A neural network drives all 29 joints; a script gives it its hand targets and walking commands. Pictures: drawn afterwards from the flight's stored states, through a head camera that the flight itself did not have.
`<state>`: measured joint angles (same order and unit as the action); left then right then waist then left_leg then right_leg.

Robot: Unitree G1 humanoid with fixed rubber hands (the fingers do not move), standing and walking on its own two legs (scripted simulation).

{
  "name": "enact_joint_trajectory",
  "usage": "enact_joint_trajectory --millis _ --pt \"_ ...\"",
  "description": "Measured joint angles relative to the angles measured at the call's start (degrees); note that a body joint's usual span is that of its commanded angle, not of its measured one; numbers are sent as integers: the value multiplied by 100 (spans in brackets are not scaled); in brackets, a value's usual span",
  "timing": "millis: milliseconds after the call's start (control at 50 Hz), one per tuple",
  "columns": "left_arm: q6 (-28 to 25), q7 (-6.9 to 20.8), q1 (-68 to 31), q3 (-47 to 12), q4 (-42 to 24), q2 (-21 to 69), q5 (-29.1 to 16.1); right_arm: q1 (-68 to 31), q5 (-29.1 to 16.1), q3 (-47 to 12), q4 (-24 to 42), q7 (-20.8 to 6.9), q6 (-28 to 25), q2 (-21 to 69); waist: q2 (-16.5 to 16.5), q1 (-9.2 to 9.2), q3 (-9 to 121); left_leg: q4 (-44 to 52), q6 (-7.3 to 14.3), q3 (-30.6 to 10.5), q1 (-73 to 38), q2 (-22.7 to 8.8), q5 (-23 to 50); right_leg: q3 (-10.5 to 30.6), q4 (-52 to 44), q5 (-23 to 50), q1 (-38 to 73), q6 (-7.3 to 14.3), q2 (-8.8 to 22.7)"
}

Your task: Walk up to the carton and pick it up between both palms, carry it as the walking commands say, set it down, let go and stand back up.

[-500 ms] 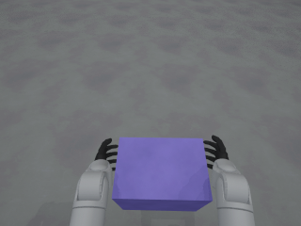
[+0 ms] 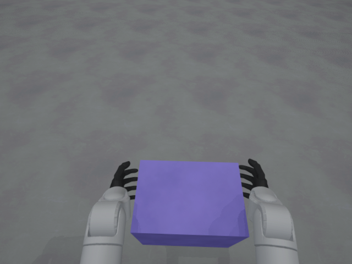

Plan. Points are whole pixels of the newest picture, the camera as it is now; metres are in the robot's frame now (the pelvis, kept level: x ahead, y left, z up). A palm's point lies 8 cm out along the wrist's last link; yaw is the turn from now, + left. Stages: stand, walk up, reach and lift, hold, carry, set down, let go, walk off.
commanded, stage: carry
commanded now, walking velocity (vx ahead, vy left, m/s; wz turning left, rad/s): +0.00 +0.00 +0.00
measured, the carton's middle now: (187, 206) +0.28 -0.01 -0.04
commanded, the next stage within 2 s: hold in 0.24 s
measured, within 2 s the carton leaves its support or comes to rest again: neither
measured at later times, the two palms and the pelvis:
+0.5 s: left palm (134, 208) +0.24 +0.12 +0.03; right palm (274, 205) +0.26 -0.19 +0.04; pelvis -0.01 -0.03 +0.01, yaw +4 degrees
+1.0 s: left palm (131, 196) +0.26 +0.12 +0.04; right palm (272, 185) +0.29 -0.18 +0.07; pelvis -0.02 -0.06 +0.01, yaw +5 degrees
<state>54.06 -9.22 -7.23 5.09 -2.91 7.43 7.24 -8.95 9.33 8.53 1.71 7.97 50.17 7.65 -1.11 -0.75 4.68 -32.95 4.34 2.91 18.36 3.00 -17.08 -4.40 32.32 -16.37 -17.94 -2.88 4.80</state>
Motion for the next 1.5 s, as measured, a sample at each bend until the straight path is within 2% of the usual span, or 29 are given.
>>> enact_joint_trajectory --millis 260,300,340,360,440,500,560,640,680,720,860,980,1080,1100,1120,1160,1220,1320,1400,1500 --pt "-44 -33 -14 -12 -22 1 -7 -6 -11 -27 38 -42 5 0 -24 21 -52 40 -69 4 -77 -87 22 -7 -68 44 82 69 -83" --pt "-448 78 -100 -13 440 7 234 -99 324 41 -382 -265 -380 8 32 142 -365 182 -44 -109 -378 -85 102 364 -329 192 441 165 -297" --pt "-741 49 -74 -122 830 7 330 -12 471 113 -632 -353 -658 -5 85 234 -522 366 -95 -225 -565 -66 211 629 -526 238 648 214 -415" --pt "-824 18 6 -207 901 0 327 87 462 136 -652 -380 -741 -16 98 262 -538 459 -117 -267 -615 -48 270 776 -601 417 692 223 -459" --pt "-1020 -135 344 -463 959 -22 213 342 328 247 -660 -479 -867 -36 134 352 -382 695 -175 -438 -707 14 441 1062 -717 340 778 184 -520" --pt "-1101 -187 218 -356 1227 -18 243 115 388 325 -916 -550 -897 -19 112 402 -358 701 -235 -529 -827 28 477 1055 -648 289 887 94 -533" --pt "-1108 40 -154 -78 1673 11 365 -309 551 519 -1328 -581 -887 39 124 472 -408 665 -307 -632 -982 7 496 968 -555 268 1037 181 -570" --pt "-1127 263 -727 275 2305 -13 574 -840 712 820 -1834 -378 -878 161 147 527 -439 539 -389 -730 -1072 -37 473 893 -403 228 1128 265 -638" --pt "-1157 374 -978 454 2596 -39 675 -1028 719 885 -2042 -165 -895 217 143 494 -420 504 -424 -754 -1094 -64 462 899 -355 227 1133 301 -686" --pt "-1182 494 -1196 643 2853 -83 777 -1201 759 977 -2255 -70 -920 276 120 443 -392 495 -451 -781 -1113 -88 458 912 -340 241 1137 339 -734" --pt "-1179 705 -1532 914 3285 -292 939 -1550 924 1136 -2848 51 -1079 411 -38 287 -256 625 -533 -900 -1141 -136 527 895 -515 352 1175 416 -822" --pt "-1234 747 -1408 883 3291 -364 914 -1540 1004 1158 -2959 -164 -1122 408 -104 280 -207 713 -496 -924 -1150 -102 551 885 -672 390 1226 377 -781" --pt "-1242 613 -1101 721 3016 -294 792 -1271 905 919 -2772 -262 -1131 302 -118 265 -172 779 -403 -844 -1146 -28 540 971 -718 368 1202 291 -703" --pt "-1242 550 -1013 654 2945 -272 747 -1204 900 872 -2737 -277 -1148 278 -105 292 -161 791 -383 -845 -1142 -14 538 972 -754 372 1215 273 -687" --pt "-1251 467 -895 537 2867 -266 676 -1121 949 845 -2712 -366 -1188 250 -76 400 -143 799 -363 -897 -1131 10 542 926 -839 390 1261 241 -660" --pt "-1300 303 -682 369 2746 -198 544 -902 977 871 -2569 -621 -1245 178 -22 567 -118 846 -318 -962 -1133 65 563 870 -968 414 1324 208 -604" --pt "-1431 162 -523 315 2727 14 524 -593 945 1011 -2318 -892 -1308 97 64 666 -171 886 -258 -906 -1157 103 562 932 -1026 426 1340 161 -561" --pt "-1726 464 -616 415 2926 91 655 -315 853 1134 -2145 -1110 -1538 6 107 595 -403 753 -202 -653 -1044 93 459 1186 -766 341 1097 103 -587" --pt "-1987 411 -680 515 2982 102 711 -319 750 1076 -2242 -1180 -1835 -47 85 571 -503 585 -196 -595 -820 105 380 1243 -524 239 828 99 -597" --pt "-2314 319 -601 568 3017 83 632 -431 782 1134 -2472 -1102 -2185 27 78 614 -424 428 -228 -687 -480 132 323 1156 -345 138 505 127 -593"
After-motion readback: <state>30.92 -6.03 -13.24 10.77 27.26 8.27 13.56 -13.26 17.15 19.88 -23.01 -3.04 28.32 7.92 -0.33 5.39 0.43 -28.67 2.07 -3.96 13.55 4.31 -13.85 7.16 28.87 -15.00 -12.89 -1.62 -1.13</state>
